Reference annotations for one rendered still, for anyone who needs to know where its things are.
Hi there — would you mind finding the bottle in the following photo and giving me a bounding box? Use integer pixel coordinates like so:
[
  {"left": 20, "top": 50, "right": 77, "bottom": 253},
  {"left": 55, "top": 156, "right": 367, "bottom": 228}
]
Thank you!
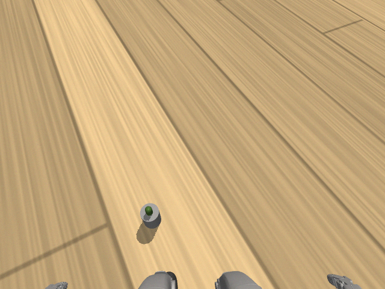
[{"left": 140, "top": 203, "right": 161, "bottom": 229}]

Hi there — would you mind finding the right robot hand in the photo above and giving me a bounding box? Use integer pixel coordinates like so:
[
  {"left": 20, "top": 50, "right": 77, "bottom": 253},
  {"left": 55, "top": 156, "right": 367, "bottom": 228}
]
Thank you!
[{"left": 327, "top": 274, "right": 362, "bottom": 289}]

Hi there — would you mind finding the left robot foot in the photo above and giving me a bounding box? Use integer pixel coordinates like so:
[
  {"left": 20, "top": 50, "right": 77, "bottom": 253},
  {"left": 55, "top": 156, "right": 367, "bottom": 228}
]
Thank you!
[{"left": 166, "top": 272, "right": 178, "bottom": 289}]

